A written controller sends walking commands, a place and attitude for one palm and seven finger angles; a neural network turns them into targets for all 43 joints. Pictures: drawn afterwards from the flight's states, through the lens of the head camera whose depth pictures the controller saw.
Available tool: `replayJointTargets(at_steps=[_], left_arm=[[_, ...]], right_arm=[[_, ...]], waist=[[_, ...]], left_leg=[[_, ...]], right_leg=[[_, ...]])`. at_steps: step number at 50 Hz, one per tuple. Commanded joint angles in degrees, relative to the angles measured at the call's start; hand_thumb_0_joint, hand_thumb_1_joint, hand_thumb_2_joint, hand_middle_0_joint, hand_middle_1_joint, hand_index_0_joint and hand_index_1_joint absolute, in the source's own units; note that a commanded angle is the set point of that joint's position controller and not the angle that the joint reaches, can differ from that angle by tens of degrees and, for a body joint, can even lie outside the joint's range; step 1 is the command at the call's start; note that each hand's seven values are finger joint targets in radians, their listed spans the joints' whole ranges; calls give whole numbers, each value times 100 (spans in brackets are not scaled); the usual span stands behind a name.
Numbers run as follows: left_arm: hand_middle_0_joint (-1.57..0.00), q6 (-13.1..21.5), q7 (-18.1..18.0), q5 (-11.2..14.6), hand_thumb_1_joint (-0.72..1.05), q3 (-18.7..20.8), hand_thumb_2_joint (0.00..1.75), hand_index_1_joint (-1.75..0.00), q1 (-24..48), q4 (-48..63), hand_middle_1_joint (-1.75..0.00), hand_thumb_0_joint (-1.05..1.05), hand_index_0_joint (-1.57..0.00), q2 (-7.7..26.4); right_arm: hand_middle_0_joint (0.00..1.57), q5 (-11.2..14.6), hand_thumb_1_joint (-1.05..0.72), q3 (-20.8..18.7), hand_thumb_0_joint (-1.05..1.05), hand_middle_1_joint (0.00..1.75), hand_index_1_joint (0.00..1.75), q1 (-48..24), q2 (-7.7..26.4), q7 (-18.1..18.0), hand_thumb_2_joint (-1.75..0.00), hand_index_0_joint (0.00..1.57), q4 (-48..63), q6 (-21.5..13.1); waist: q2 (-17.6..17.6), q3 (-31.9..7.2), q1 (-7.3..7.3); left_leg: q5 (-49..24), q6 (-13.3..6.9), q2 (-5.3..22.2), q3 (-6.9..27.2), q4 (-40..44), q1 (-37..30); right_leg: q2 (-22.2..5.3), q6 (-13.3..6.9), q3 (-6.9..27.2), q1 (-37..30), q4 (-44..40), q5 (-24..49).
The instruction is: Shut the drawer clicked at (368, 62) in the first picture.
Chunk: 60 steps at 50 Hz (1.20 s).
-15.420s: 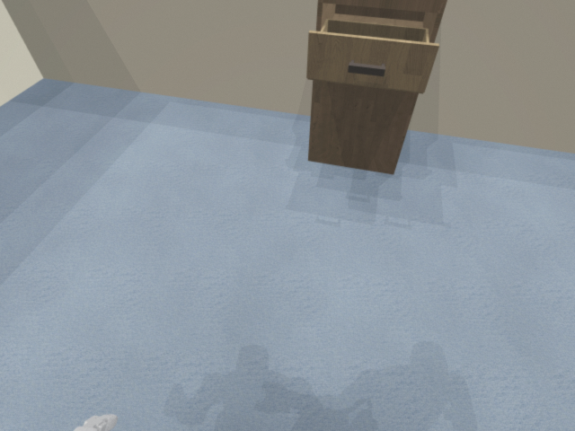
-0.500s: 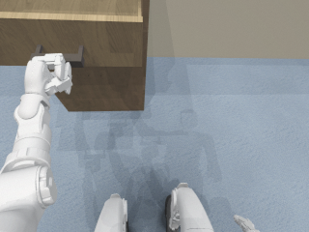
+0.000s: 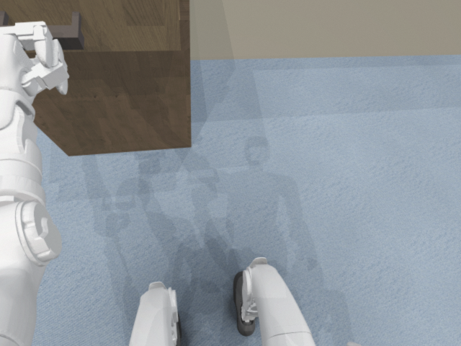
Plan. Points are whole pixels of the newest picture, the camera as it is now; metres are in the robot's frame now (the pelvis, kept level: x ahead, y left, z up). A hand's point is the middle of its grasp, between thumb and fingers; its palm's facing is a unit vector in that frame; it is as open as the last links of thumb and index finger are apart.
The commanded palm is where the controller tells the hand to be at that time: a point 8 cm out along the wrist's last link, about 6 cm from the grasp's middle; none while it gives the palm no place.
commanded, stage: push the drawer shut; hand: left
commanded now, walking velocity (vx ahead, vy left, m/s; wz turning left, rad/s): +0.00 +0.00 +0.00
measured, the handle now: (39, 27) +0.62 +0.24 +0.06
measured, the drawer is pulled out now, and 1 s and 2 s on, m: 0.09 0.00 0.00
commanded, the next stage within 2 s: pull the fist back off the drawer in 0.94 s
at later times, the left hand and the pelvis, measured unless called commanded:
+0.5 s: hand (59, 35) +0.60 +0.21 +0.06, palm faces +0.00 -1.00 -0.04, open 3.2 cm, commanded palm +0.60 +0.22 +0.06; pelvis +0.01 +0.01 -0.01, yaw -1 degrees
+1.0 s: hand (56, 17) +0.63 +0.21 +0.06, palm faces +0.02 -1.00 -0.06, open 3.2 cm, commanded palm +0.67 +0.21 +0.06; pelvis +0.00 +0.00 -0.02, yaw -2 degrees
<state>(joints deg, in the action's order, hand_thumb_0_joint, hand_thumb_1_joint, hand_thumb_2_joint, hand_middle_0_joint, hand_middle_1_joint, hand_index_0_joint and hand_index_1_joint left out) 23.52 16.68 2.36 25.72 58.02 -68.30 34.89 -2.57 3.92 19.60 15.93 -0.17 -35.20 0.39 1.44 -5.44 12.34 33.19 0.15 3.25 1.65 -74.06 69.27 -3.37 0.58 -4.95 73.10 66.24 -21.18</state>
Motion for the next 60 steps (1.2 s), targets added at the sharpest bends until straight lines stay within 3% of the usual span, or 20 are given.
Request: replayJointTargets(at_steps=[1, 2, 6, 8, 10, 16, 21, 22, 24, 26, 28, 31, 35, 39, 44, 46, 49, 55, 59, 60], left_arm=[[-140, 280, -141, 55, 90, 278, 90, -160, 3039, 1205, -160, 0, -140, 1672], [-140, 262, -150, 27, 90, 331, 90, -160, 3062, 1164, -160, 0, -140, 1778], [-140, 248, -147, -41, 90, 357, 90, -160, 3144, 1178, -160, 0, -140, 1868], [-140, 194, -149, -55, 90, 329, 90, -160, 3261, 1043, -160, 0, -140, 1892], [-140, 194, -138, -90, 90, 405, 90, -160, 3380, 1038, -160, 0, -140, 2054], [-140, 88, -184, -205, 90, 269, 90, -160, 3870, 815, -160, 0, -140, 2080], [-140, 41, -200, -301, 90, 286, 90, -160, 4165, 957, -160, 0, -140, 2204], [-140, -4, -203, -337, 90, 322, 90, -160, 4037, 761, -160, 0, -140, 2252], [-140, -46, -217, -353, 90, 259, 90, -160, 4249, 776, -160, 0, -140, 2204], [-140, -65, -239, -422, 90, 235, 90, -160, 4397, 873, -160, 0, -140, 2276], [-140, -120, -271, -441, 90, 310, 90, -160, 4470, 829, -160, 0, -140, 2390], [-140, -143, -298, -520, 90, 303, 90, -160, 4575, 823, -160, 0, -140, 2467], [-140, -233, -343, -637, 90, 164, 90, -160, 4844, 532, -160, 0, -140, 2464], [-140, -254, -362, -764, 90, 161, 90, -160, 5130, 595, -160, 0, -140, 2685], [-140, -380, -349, -763, 90, -115, 90, -160, 5556, 457, -160, 0, -140, 2449], [-140, -434, -347, -792, 90, 9, 90, -160, 5578, 379, -160, 0, -140, 2757], [-140, -478, -311, -809, 90, -233, 90, -160, 5786, 453, -160, 0, -140, 2537], [-140, -645, -288, -823, 90, -347, 90, -160, 5770, 304, -160, 0, -140, 2450], [-140, -690, -295, -859, 90, -176, 90, -160, 5789, 525, -160, 0, -140, 2663], [-140, -725, -289, -839, 90, -98, 90, -160, 5688, 487, -160, 0, -140, 2695]], right_arm=[[20, -22, -90, -394, 0, 30, 30, 1171, 1103, -40, -90, 20, 190, -3], [20, -21, -90, -384, 0, 30, 30, 1200, 1112, -40, -90, 20, 201, 15], [20, -46, -90, -378, 0, 30, 30, 1277, 1108, -7, -90, 20, 209, 67], [20, -47, -90, -346, 0, 30, 30, 1274, 1106, -1, -90, 20, 201, 95], [20, -49, -90, -338, 0, 30, 30, 1313, 1130, -11, -90, 20, 202, 113], [20, -88, -90, -295, 0, 30, 30, 1438, 1156, 9, -90, 20, 148, 155], [20, -135, -90, -289, 0, 30, 30, 1546, 1167, 46, -90, 20, 118, 216], [20, -131, -90, -274, 0, 30, 30, 1557, 1165, 58, -90, 20, 125, 242], [20, -145, -90, -256, 0, 30, 30, 1583, 1151, 63, -90, 20, 112, 265], [20, -158, -90, -254, 0, 30, 30, 1618, 1163, 76, -90, 20, 107, 302], [20, -170, -90, -239, 0, 30, 30, 1657, 1155, 87, -90, 20, 91, 329], [20, -183, -90, -219, 0, 30, 30, 1700, 1156, 108, -90, 20, 101, 371], [20, -196, -90, -172, 0, 30, 30, 1759, 1162, 107, -90, 20, 48, 407], [20, -235, -90, -139, 0, 30, 30, 1859, 1170, 110, -90, 20, 55, 429], [20, -226, -90, -117, 0, 30, 30, 1904, 1164, 103, -90, 20, -17, 442], [20, -218, -90, -74, 0, 30, 30, 1931, 1204, 72, -90, 20, -6, 440], [20, -222, -90, -67, 0, 30, 30, 1936, 1189, 67, -90, 20, -53, 395], [20, -202, -90, -10, 0, 30, 30, 1898, 1218, 44, -90, 20, -47, 338], [20, -232, -90, -24, 0, 30, 30, 1953, 1205, 81, -90, 20, 17, 335], [20, -221, -90, -21, 0, 30, 30, 1949, 1206, 93, -90, 20, 36, 340]], waist=[[1070, -3360, 249], [960, -3347, 245], [1218, -3542, 260], [1185, -3275, 339], [1175, -3360, 371], [1315, -3293, 584], [1747, -3690, 614], [1747, -3581, 573], [1602, -3495, 714], [1903, -3673, 677], [1771, -3617, 735], [1947, -3644, 754], [1847, -3329, 948], [2192, -3562, 992], [2169, -3293, 1251], [2100, -3398, 1243], [2559, -3474, 1314], [2490, -3247, 1361], [2596, -3566, 1273], [2459, -3544, 1242]], left_leg=[[-1895, -172, -211, 173, 1000, -1530], [-1892, -181, -215, 176, 998, -1418], [-2143, -155, -194, 201, 973, -1634], [-1987, -176, -185, 172, 959, -1419], [-2029, -184, -181, 202, 936, -1423], [-2101, -171, -146, 314, 868, -1505], [-2592, -101, -123, 385, 772, -1905], [-2551, -91, -123, 384, 782, -1828], [-2504, -145, -107, 398, 747, -1736], [-2636, -93, -109, 421, 748, -1897], [-2618, -131, -92, 396, 699, -1749], [-2708, -111, -86, 425, 706, -1833], [-2475, -156, -67, 454, 661, -1595], [-2636, -147, -71, 476, 599, -1712], [-2293, -211, -63, 449, 515, -1415], [-2185, -232, -70, 419, 472, -1219], [-2243, -202, -60, 463, 479, -1496], [-1868, -219, -50, 484, 508, -1322], [-1964, -203, -73, 478, 494, -1390], [-1890, -213, -73, 462, 500, -1324]], right_leg=[[417, -152, 278, -2230, -597, 701], [420, -150, 290, -2338, -598, 734], [437, -169, 259, -2260, -569, 883], [440, -157, 282, -2222, -613, 796], [453, -161, 260, -2203, -577, 825], [468, -160, 185, -1812, -529, 735], [466, -193, 134, -1656, -448, 976], [477, -205, 128, -1648, -456, 923], [493, -194, 117, -1629, -455, 962], [476, -208, 108, -1573, -439, 979], [495, -192, 125, -1664, -457, 1053], [502, -209, 98, -1590, -443, 1067], [517, -197, 77, -1364, -448, 905], [514, -225, 74, -1340, -387, 1007], [529, -192, 90, -1115, -432, 848], [528, -178, 108, -1252, -414, 805], [529, -211, 62, -988, -384, 789], [543, -200, 12, -814, -388, 533], [543, -223, 21, -1029, -355, 627], [550, -209, 16, -1095, -377, 594]])
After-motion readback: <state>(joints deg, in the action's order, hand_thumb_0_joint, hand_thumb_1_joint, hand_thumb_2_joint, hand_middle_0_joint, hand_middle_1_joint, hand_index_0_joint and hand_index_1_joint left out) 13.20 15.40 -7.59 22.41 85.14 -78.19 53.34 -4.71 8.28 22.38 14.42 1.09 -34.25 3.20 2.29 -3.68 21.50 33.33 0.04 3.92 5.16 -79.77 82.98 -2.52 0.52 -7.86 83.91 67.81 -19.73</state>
